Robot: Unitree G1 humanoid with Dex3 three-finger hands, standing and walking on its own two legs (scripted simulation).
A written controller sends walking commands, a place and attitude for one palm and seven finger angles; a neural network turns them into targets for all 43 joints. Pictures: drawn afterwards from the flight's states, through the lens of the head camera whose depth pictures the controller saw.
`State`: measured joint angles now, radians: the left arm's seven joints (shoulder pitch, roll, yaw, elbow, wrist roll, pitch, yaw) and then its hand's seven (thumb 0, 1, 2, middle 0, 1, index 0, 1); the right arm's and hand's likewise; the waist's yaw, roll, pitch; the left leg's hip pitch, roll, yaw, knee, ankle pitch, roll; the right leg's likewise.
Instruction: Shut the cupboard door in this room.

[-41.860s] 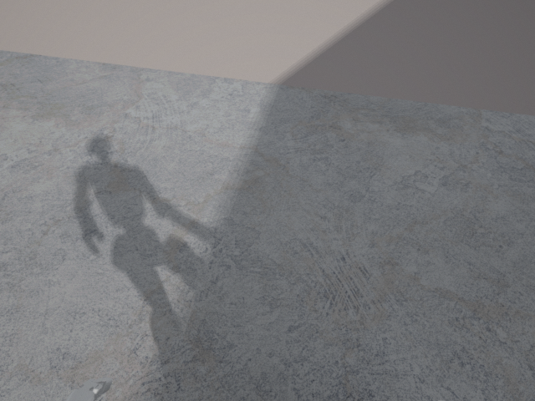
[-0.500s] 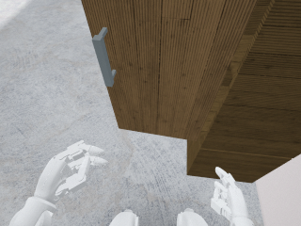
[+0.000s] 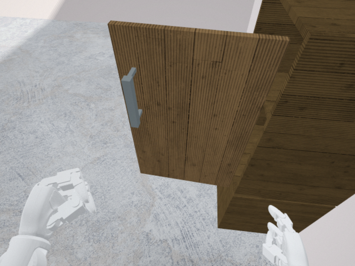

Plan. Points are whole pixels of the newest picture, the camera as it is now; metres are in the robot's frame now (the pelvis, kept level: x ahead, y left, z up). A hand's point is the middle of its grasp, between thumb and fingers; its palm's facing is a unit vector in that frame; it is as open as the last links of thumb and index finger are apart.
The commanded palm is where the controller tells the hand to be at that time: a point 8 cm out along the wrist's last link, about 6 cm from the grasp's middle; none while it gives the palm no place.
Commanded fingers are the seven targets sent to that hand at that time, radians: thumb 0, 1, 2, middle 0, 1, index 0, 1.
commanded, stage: raise the hand and make a fist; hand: left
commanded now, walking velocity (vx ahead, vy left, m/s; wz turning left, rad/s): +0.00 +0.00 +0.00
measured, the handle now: (134, 98) +0.48 +0.15 +0.12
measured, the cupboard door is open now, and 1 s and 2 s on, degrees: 86 86 86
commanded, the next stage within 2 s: bring the fist close to the handle in 0.70 s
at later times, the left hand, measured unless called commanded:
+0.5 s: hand (93, 187) +0.24 +0.18 +0.11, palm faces -0.10 -0.99 -0.05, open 3.1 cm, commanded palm +0.21 +0.23 +0.13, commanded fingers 0.00 0.90 0.90 -1.30 -1.50 -1.30 -1.50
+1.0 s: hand (92, 176) +0.25 +0.18 +0.13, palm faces -0.03 -1.00 -0.07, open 3.1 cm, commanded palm +0.24 +0.22 +0.13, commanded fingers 0.00 0.90 0.90 -1.30 -1.50 -1.30 -1.50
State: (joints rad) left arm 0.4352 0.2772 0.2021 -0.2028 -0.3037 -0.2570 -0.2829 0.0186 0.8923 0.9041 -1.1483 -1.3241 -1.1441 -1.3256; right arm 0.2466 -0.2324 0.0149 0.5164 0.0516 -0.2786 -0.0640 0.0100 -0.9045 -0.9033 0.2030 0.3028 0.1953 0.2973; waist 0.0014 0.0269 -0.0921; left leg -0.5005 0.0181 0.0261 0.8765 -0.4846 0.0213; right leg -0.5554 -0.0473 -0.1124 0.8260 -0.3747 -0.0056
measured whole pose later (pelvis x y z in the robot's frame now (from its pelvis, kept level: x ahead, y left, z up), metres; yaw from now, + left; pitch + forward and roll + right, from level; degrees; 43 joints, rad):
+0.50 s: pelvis +0.01 -0.01 +0.02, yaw +0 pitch +3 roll -1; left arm 0.29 0.28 0.20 -0.10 -0.30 -0.07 -0.34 0.01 0.90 0.90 -1.30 -1.49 -1.30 -1.50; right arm 0.27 -0.26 0.05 0.58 0.05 -0.29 -0.08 0.01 -0.90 -0.90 0.21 0.30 0.20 0.30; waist 0.01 0.05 -0.05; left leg -0.34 0.01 0.03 0.70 -0.41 0.01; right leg -0.40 -0.04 -0.11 0.67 -0.32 -0.01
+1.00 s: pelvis +0.00 -0.02 +0.02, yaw +1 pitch +2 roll +0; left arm 0.17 0.28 0.21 -0.03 -0.29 -0.16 -0.30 0.02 0.89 0.90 -1.31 -1.50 -1.30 -1.50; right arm 0.24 -0.25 0.06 0.61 0.05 -0.29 -0.09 0.01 -0.90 -0.90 0.21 0.30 0.20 0.30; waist 0.02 0.03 -0.02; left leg -0.33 0.02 0.02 0.70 -0.40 0.00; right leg -0.40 -0.04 -0.13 0.68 -0.32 -0.02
